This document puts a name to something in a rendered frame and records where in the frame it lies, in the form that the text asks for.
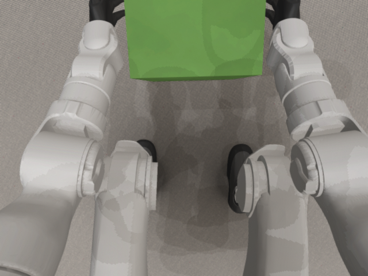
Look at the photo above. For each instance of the right robot upper arm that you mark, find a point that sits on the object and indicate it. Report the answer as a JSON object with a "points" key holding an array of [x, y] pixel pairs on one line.
{"points": [[333, 169]]}

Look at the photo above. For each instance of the robot left forearm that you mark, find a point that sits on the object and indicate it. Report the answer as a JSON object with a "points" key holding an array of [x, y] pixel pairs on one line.
{"points": [[87, 93]]}

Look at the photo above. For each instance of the carton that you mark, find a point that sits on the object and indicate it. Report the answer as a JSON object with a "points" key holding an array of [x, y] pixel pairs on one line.
{"points": [[187, 40]]}

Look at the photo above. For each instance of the robot left hand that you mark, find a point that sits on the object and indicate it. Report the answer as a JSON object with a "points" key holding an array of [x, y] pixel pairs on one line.
{"points": [[103, 10]]}

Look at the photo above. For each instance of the left robot foot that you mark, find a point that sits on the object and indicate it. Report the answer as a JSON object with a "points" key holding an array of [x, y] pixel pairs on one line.
{"points": [[150, 148]]}

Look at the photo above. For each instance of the robot right hand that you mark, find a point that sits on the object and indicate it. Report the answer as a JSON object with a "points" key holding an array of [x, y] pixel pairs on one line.
{"points": [[283, 9]]}

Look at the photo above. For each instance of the right robot thigh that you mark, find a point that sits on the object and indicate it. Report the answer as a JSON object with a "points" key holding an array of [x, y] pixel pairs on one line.
{"points": [[277, 227]]}

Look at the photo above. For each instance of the left robot upper arm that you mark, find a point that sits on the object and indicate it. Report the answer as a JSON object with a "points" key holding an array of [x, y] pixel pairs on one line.
{"points": [[57, 172]]}

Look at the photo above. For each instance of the robot right forearm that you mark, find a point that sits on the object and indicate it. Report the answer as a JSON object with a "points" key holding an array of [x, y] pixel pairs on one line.
{"points": [[310, 103]]}

